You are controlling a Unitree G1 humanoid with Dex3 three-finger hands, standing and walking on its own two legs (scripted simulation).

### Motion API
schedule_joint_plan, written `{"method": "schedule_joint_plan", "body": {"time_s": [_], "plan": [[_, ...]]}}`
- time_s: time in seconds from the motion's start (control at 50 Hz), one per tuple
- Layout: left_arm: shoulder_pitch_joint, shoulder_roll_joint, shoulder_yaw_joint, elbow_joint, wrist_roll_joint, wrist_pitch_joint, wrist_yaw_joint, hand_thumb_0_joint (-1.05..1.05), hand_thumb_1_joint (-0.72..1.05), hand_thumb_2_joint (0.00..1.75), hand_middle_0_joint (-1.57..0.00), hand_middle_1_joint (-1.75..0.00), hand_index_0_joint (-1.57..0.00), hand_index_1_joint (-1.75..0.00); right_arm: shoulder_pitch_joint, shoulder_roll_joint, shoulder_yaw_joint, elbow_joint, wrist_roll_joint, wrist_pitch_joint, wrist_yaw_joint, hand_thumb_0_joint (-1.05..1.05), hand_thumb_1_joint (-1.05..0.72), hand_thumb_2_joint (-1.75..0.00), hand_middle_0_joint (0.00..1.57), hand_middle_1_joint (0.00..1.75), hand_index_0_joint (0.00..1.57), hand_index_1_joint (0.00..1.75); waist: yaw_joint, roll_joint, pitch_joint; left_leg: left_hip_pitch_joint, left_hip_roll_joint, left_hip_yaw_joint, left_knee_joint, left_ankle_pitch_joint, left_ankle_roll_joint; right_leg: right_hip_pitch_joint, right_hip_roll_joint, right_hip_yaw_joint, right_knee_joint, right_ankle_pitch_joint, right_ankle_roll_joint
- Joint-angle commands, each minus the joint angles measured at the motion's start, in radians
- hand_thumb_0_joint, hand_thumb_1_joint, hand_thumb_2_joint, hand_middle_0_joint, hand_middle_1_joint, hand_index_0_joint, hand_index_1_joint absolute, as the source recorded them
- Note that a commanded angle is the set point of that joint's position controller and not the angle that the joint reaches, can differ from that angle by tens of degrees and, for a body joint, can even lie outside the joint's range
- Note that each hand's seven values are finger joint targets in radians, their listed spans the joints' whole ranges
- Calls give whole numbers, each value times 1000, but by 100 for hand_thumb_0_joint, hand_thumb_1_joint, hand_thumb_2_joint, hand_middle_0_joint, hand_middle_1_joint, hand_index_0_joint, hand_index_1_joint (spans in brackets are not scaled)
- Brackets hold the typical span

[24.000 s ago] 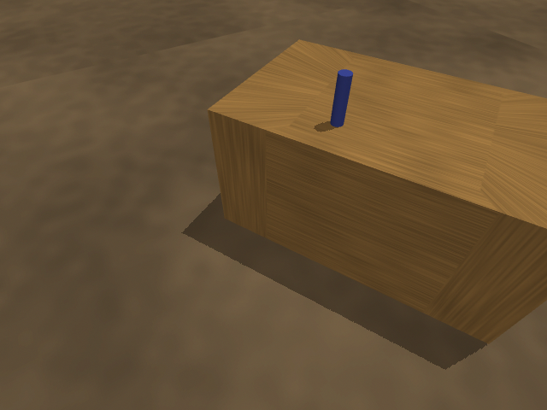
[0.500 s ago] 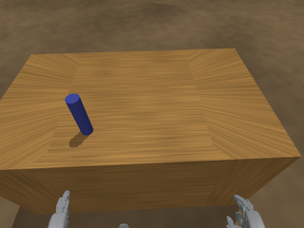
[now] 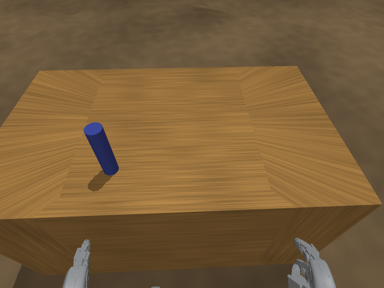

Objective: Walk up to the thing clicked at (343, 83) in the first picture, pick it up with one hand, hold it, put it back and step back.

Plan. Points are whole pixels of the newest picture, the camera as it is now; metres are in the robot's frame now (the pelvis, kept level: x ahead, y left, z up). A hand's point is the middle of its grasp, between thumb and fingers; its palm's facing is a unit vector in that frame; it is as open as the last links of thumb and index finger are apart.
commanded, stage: home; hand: left
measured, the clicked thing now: (103, 151) +0.50 +0.26 -0.04
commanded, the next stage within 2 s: stand in 1.50 s
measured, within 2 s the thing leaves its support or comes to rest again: neither
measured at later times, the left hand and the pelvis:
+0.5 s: hand out of the picture +0.17 +0.18 -0.06, palm faces +0.12 -0.96 -0.27, open 17.6 cm; pelvis +0.00 +0.00 +0.00, yaw +0 degrees
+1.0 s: hand out of the picture +0.16 +0.18 -0.06, palm faces +0.12 -0.96 -0.27, open 17.6 cm; pelvis +0.00 +0.00 +0.00, yaw +0 degrees
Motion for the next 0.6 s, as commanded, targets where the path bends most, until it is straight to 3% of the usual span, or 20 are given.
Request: {"method": "schedule_joint_plan", "body": {"time_s": [0.0,0.14,0.26,0.36,0.58], "plan": [[-31,99,53,-199,6,-38,11,0,-59,3,-4,-5,-5,-5,-53,-123,-44,-143,-5,-65,-12,0,-90,-90,20,30,20,30,0,-1,-118,237,-28,38,-119,129,29,-85,22,-40,-171,233,-14],[-30,86,41,-199,10,-6,10,0,-59,3,-4,-5,-5,-5,-47,-124,-44,-134,-9,-82,-14,0,-90,-90,20,30,20,30,-9,14,-124,253,-21,25,-126,140,25,-99,29,-49,-156,237,-18],[-14,91,53,-207,12,7,13,0,-58,4,-5,-5,-5,-5,-45,-121,-42,-137,-11,-89,-17,0,-90,-90,20,30,20,30,2,12,-133,240,-21,22,-123,158,25,-83,28,-52,-155,246,-21],[-29,97,57,-202,11,13,9,0,-58,4,-5,-5,-5,-5,-52,-121,-40,-140,-11,-95,-18,0,-90,-90,20,30,20,30,1,0,-85,207,-26,28,-129,83,26,-106,24,-46,-174,182,-20],[-29,97,53,-235,13,27,6,0,-58,4,-5,-5,-5,-5,-42,-123,-42,-141,-13,-104,-27,0,-90,-90,20,30,20,30,-2,17,-122,219,-25,26,-120,111,26,-108,26,-47,-157,206,-21]]}}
